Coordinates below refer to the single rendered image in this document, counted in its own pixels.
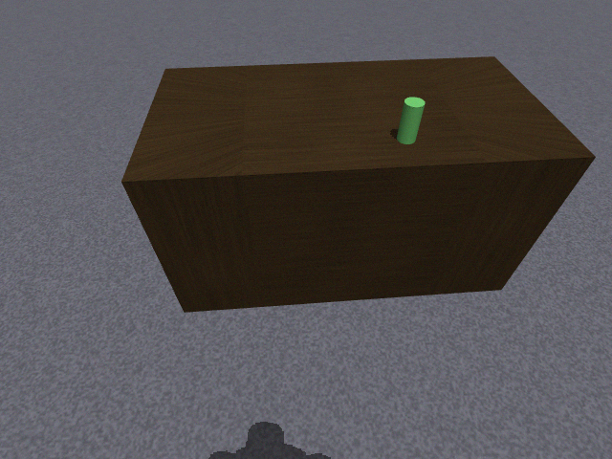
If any can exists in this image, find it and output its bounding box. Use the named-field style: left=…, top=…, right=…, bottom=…
left=397, top=97, right=426, bottom=144

